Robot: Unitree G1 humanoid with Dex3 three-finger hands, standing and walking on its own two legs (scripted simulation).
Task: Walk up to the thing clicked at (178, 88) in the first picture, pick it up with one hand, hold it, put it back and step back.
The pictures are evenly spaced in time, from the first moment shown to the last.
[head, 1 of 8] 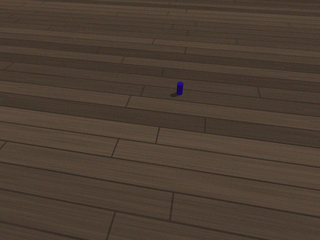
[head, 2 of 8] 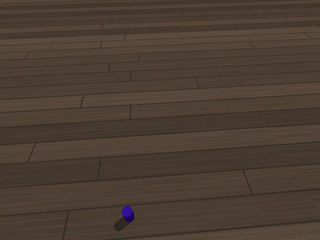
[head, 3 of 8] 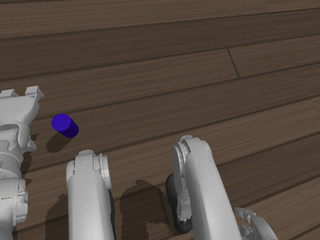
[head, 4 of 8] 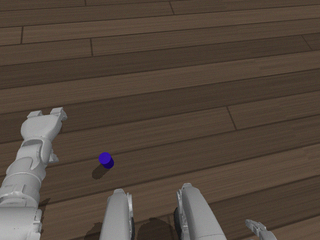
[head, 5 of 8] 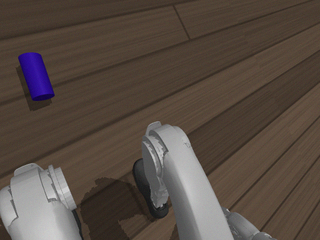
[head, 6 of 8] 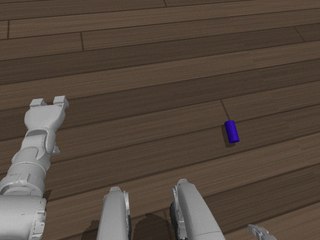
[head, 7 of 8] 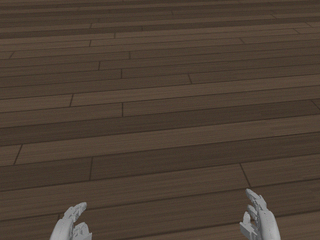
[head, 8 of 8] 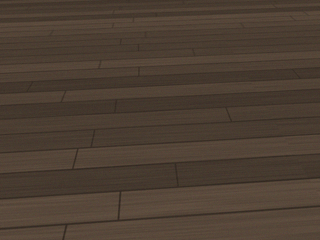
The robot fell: no
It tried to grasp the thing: yes
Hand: left
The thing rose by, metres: 0.01
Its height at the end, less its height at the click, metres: -0.03
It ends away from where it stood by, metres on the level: 1.92
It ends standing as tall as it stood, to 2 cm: no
